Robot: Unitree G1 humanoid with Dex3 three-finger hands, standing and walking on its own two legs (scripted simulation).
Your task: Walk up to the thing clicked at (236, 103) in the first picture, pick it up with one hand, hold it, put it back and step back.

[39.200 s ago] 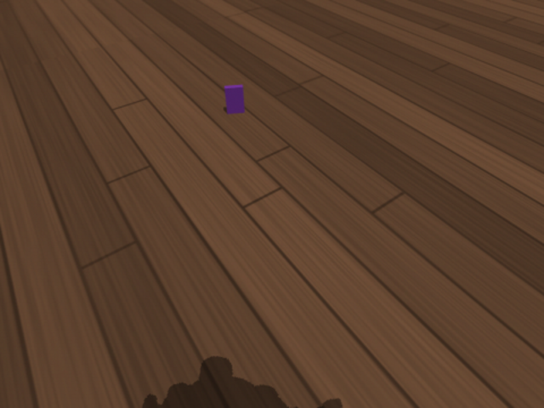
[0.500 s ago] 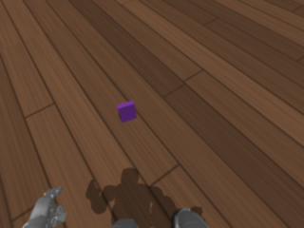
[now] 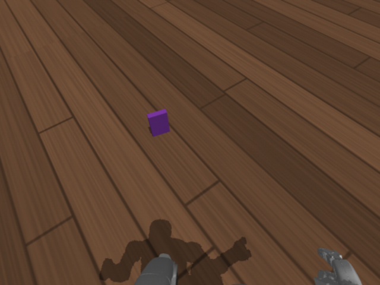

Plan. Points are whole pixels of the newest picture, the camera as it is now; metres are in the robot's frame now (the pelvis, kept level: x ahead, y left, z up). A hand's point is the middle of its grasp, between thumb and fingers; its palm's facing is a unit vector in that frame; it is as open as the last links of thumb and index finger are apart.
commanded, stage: step back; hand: left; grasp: from the side
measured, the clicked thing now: (158, 123) +1.03 +0.28 -0.66
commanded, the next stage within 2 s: stand in 1.14 s
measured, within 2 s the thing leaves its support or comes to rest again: neither
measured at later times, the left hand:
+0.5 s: hand out of the picture +0.01 +0.28 -0.14, palm faces +0.03 -0.93 -0.36, open 7.4 cm
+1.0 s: hand out of the picture +0.07 +0.28 -0.14, palm faces +0.06 -0.94 -0.34, open 7.4 cm
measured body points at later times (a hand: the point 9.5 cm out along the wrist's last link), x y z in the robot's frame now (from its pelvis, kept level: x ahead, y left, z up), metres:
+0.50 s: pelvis -0.05 +0.00 +0.01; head -0.04 +0.01 +0.46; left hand +0.01 +0.32 -0.11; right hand +0.01 -0.31 -0.11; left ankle -0.08 +0.13 -0.72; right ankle +0.00 -0.13 -0.71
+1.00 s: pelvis +0.00 +0.01 +0.02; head +0.02 +0.03 +0.47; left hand +0.07 +0.33 -0.12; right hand +0.11 -0.27 -0.11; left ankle +0.00 +0.13 -0.72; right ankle +0.00 -0.13 -0.72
